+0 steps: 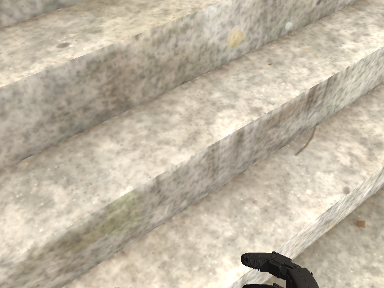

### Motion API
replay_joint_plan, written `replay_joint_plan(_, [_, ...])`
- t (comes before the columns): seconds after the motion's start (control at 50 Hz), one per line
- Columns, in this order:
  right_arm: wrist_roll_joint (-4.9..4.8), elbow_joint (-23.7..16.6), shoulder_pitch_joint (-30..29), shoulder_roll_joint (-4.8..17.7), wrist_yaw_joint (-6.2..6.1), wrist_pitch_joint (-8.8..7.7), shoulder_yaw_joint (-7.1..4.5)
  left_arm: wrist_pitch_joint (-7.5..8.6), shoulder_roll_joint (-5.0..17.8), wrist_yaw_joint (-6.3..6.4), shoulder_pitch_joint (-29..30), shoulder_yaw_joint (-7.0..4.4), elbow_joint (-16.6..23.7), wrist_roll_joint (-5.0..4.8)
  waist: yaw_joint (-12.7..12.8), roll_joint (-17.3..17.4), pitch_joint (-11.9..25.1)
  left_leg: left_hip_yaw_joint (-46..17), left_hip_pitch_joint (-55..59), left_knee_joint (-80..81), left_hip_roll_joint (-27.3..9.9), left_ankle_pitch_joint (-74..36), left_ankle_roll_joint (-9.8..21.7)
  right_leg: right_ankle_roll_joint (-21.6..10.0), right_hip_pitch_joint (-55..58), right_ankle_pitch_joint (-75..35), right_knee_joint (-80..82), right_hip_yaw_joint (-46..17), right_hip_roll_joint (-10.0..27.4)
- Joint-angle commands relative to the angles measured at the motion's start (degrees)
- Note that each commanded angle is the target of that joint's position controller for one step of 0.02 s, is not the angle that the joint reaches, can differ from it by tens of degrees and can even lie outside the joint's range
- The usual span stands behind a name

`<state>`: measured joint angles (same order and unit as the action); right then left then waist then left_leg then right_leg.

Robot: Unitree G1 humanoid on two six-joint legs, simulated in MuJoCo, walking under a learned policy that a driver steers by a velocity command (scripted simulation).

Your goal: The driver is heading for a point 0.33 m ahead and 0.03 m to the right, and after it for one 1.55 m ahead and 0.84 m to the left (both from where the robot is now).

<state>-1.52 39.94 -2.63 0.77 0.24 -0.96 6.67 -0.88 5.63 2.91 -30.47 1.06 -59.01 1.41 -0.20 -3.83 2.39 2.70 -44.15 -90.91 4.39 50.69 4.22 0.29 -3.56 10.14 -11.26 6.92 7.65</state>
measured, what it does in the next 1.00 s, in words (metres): walks ahead: right foot 0.21 m lower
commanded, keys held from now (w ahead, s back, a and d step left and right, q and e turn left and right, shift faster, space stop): w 0.80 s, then q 0.20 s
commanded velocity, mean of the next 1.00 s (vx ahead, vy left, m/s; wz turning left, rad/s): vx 0.47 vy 0.00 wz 0.04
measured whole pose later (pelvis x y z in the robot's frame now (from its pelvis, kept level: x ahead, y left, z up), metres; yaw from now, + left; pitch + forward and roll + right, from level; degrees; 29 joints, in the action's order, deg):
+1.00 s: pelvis +0.13 -0.12 +0.09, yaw +7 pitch +2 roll +1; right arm 2.0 37.9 -0.4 5.7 0.2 -1.6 4.5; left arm 3.1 14.5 -2.2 -12.4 0.3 -46.4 -0.3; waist -1.0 -3.1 -1.4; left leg -2.8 -45.1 -71.9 6.1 30.7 10.1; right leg -6.8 -22.0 -4.4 -55.8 2.6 5.1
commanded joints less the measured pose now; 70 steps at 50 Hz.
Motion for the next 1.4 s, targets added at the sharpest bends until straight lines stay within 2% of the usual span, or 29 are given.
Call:
replay_joint_plan(0.02, [-0.15,-7.2,-11.3,-4.3,0.13,-1.59,1.82,-0.93,8.5,1.12,-10.0,-1.8,0.5,0.06,1.1,-3.6,-3.3,5.4,-12.8,-2.2,-1.7,11.3,-1.5,-8.8,7.0,-10.5,5.3,-8.6,11.2])
replay_joint_plan(0.18, [2.23,-7.5,-3.0,2.4,-0.47,-2.84,-0.35,-0.31,7.8,-1.41,-2.8,-1.19,5.8,-0.02,-3.2,4.2,5.0,-8.6,9.6,23.0,-1.5,7.7,3.6,-7.2,-2.5,-43.7,-11.5,3.7,0.3])
replay_joint_plan(0.26, [1.95,-3.6,2.8,9.7,-1.55,-1.27,-4.01,0.67,7.7,-1.39,4.3,-1.69,12.9,1.97,-2.0,14.8,0.4,-29.4,8.2,40.8,-6.5,-2.4,9.4,-10.7,-15.1,-10.4,-33.3,2.5,-6.2])
replay_joint_plan(0.32, [3.32,-0.5,5.8,9.6,0.07,-5.32,-4.67,2.57,4.0,-2.41,14.1,-1.52,20.6,-1.32,-2.3,15.7,-1.8,-37.5,3.9,45.3,-14.7,-26.2,16.7,-6.3,-30.9,15.8,-85.7,-10.5,-11.0])
replay_joint_plan(0.36, [1.74,5.2,13.0,6.8,0.7,-6.56,-5.35,4.42,4.2,-2.51,18.5,-0.82,24.4,-1.14,-1.8,10.7,-3.9,-33.5,9.0,40.4,-15.0,-27.7,13.6,-5.5,-43.8,14.6,-90.9,-14.4,-10.7])
replay_joint_plan(0.46, [1.03,6.0,15.0,11.8,-2.31,-7.48,-8.18,3.12,6.3,-3.43,21.8,0.17,29.2,-0.56,-0.2,5.8,-3.4,-39.3,15.6,42.0,-18.5,-26.2,11.0,-0.7,-52.6,15.9,-87.4,-16.9,-5.6])
replay_joint_plan(0.56, [0.42,3.1,12.2,15.5,-4.75,-5.35,-9.16,2.5,3.4,-4.62,21.9,2.47,31.6,-1.35,3.7,5.3,1.0,-24.5,4.8,38.0,-14.8,-24.9,5.3,0.3,-37.1,18.0,-58.0,-4.3,-2.7])
replay_joint_plan(0.62, [1.72,-2.8,5.3,13.6,-4.33,-3.31,-8.06,3.48,10.6,-4.17,1.8,-1.88,20.5,-0.56,12.0,2.3,7.7,-5.2,1.3,6.4,-2.6,-49.4,-2.2,-4.9,1.4,-23.7,-9.6,6.6,-5.7])
replay_joint_plan(0.64, [2.7,-7.0,-0.2,11.0,-3.52,-3.77,-6.54,2.9,10.4,-3.49,-1.6,-2.85,16.3,-0.38,12.6,-5.3,4.7,-2.5,-5.8,-7.2,0.2,-30.6,-2.3,-8.4,8.4,-50.0,1.6,2.6,-2.3])
replay_joint_plan(0.66, [0.94,-10.1,-2.0,5.6,-2.71,-4.24,-4.19,2.06,5.0,-3.22,2.3,-1.04,15.2,-0.59,9.1,-7.2,-5.8,-2.7,-13.3,-22.4,3.9,-6.9,-0.5,-10.0,6.0,-51.7,14.4,-1.1,2.4])
replay_joint_plan(0.68, [-0.53,-12.6,0.3,-1.9,-1.16,-4.88,-2.02,2.03,1.3,-3.6,5.2,1.55,14.6,2.52,3.7,-4.8,-8.3,-8.7,-24.3,-42.9,7.1,-3.7,1.1,-7.9,8.9,-56.3,7.3,-2.8,5.3])
replay_joint_plan(0.7, [-0.77,-14.0,3.2,-4.3,0.46,-7.05,-1.53,3.21,9.6,-4.31,-1.3,-0.18,12.0,7.34,2.9,-2.7,2.7,-9.8,-38.7,-62.4,6.6,-4.6,-1.6,-8.7,26.3,-105.1,-20.4,-10.2,12.5])
replay_joint_plan(0.72, [-0.51,-10.9,15.0,4.0,0.69,-7.74,-2.39,3.32,19.1,-4.21,-0.6,-3.75,12.4,7.63,-0.2,0.3,14.5,-10.3,-43.4,-66.8,2.0,-6.4,-4.7,-16.1,35.3,-95.9,-24.6,-13.9,18.7])
replay_joint_plan(0.76, [-1.09,-14.6,8.0,5.3,1.09,-7.07,-1.27,1.01,18.9,-3.36,9.7,-4.69,15.3,2.08,-1.9,-0.2,13.6,-11.2,-49.5,-52.6,-5.8,-5.7,-6.1,-14.4,30.3,-40.0,-15.0,-13.6,17.7])
replay_joint_plan(0.78, [-1.33,-17.4,7.0,2.4,-0.3,-4.69,1.07,1.26,25.8,-1.34,14.4,-6.62,14.8,-2.18,-6.3,-9.2,8.9,-13.5,-46.5,-46.0,-13.5,-5.6,-7.0,-16.3,17.5,-10.5,-2.6,-23.4,26.2])
replay_joint_plan(0.8, [0.02,-18.5,-0.4,3.2,-0.73,-3.34,0.54,0.85,18.1,-0.08,18.2,-3.7,14.1,-2.72,-4.8,-1.3,2.6,-12.3,-44.2,-45.9,-11.8,-7.4,-7.5,-14.3,7.1,2.1,5.2,-19.7,22.1])
replay_joint_plan(0.84, [2.35,-18.2,-2.0,7.2,-1.19,-1.31,-0.09,3.33,14.8,-1.48,32.6,-1.64,16.9,-1.55,-8.9,1.5,-4.3,-0.8,-4.8,-14.5,-10.2,-14.8,-4.7,-10.1,-23.5,-31.7,12.3,-0.1,11.3])
replay_joint_plan(0.86, [3.94,-19.1,-5.3,8.8,-1.33,-1.77,-0.93,4.39,13.0,-1.23,29.1,-1.33,14.9,-3.29,-7.6,-2.4,-1.1,6.3,12.8,-5.3,-3.0,-12.5,-1.4,-9.4,-26.7,-81.8,6.8,5.3,6.2])
replay_joint_plan(0.88, [4.09,-17.8,-2.2,10.6,-1.67,-2.57,-2.19,4.24,19.1,-1.02,19.9,-2.76,12.9,-3.36,-8.0,-6.1,5.5,8.9,17.1,0.4,1.3,-6.8,0.2,-10.5,-15.5,-106.0,-1.9,2.7,6.9])
replay_joint_plan(0.9, [2.02,-12.7,-1.9,10.4,-0.11,-4.1,-2.11,5.1,13.6,-0.38,8.4,-1.36,10.5,-4.08,-2.7,0.0,12.7,1.5,28.7,0.4,-0.6,-23.5,5.5,-8.5,-19.7,-130.9,-18.8,-2.8,5.0])
replay_joint_plan(0.92, [2.88,-8.5,15.4,13.2,0.41,-4.45,-3.56,4.86,25.2,-1.57,8.0,-3.56,12.9,-3.72,-9.7,-0.3,25.5,-3.8,26.3,23.8,1.6,-19.9,3.8,-10.4,0.0,-125.0,-28.0,-3.0,6.1])
replay_joint_plan(0.96, [3.09,2.0,19.2,17.1,-0.39,-0.93,-6.7,4.29,16.8,-4.9,4.6,-2.61,14.3,-0.76,-1.2,25.7,28.6,-20.6,39.1,39.9,-1.8,-28.2,7.3,-9.6,-15.9,-26.1,-47.6,-4.1,-3.6])
replay_joint_plan(1.02, [3.96,4.2,16.4,10.7,0.54,1.92,-5.64,5.41,6.5,-7.93,24.9,-1.14,19.7,-1.34,-2.5,6.7,6.1,-16.7,16.6,40.6,-6.3,-26.6,8.1,-8.7,-33.9,13.4,-88.6,-9.1,-8.9])
replay_joint_plan(1.08, [0.24,3.5,5.4,12.1,-0.33,1.36,-7.74,4.21,3.4,-5.98,16.9,0.97,22.8,-0.86,6.4,6.2,-8.5,-24.1,-4.1,53.1,-7.6,-9.3,7.0,-4.0,-39.3,5.9,-89.1,-7.2,-7.9])
replay_joint_plan(1.18, [2.96,0.1,-1.3,12.7,-2.6,1.43,-7.37,1.81,6.5,-2.41,10.6,0.5,22.9,0.18,10.0,12.8,-1.3,-24.7,-8.1,51.6,-8.1,-9.7,7.2,1.6,-35.1,-10.8,-82.2,-6.4,-7.3])
replay_joint_plan(1.28, [2.04,-5.6,-2.2,14.1,-4.61,2.17,-8.62,-0.7,9.2,-0.99,11.1,-0.49,24.1,-1.4,5.1,14.1,4.0,-32.4,-1.6,40.8,-9.6,-3.6,6.7,1.8,-29.0,0.9,-59.9,-12.0,-5.0])
replay_joint_plan(1.32, [1.38,-9.2,-6.3,12.1,-4.85,3.28,-8.34,-1.12,8.2,-1.64,4.1,-0.84,19.2,-0.67,7.0,5.5,-0.7,-21.9,-0.4,30.1,-5.3,-14.7,0.8,-1.0,-22.7,-8.7,-31.3,-9.0,-4.3])
replay_joint_plan(1.36, [1.88,-9.4,2.8,11.0,-6.38,4.8,-8.32,-3.27,5.5,-1.74,10.2,-0.47,17.0,-0.24,-1.0,10.3,-3.7,-24.1,0.4,27.1,-6.7,-22.3,1.8,-1.8,-13.5,-18.4,-5.7,-0.5,-4.1])
replay_joint_plan(1.4, [2.8,-6.9,14.4,4.9,-4.66,4.99,-7.77,-3.35,4.4,-1.84,11.0,0.05,14.3,0.3,-5.9,1.0,-1.0,-13.8,-6.7,-3.1,2.0,-15.3,-1.9,-1.2,-1.3,-24.9,-0.1,-9.3,1.5])
Keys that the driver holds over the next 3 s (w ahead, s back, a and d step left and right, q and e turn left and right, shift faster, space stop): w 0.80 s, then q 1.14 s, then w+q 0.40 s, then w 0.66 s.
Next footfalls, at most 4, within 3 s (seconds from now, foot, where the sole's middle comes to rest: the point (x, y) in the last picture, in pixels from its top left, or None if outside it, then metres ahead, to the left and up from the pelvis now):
0.68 right None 0.07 -0.24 -0.80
1.04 left None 0.22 0.02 -0.59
1.42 right None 0.16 -0.37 -0.80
1.80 left None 0.18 -0.09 -0.59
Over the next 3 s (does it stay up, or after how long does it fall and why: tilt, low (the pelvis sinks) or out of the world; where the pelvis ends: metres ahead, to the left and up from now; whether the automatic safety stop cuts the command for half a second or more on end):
stays up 0.25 -0.27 0.10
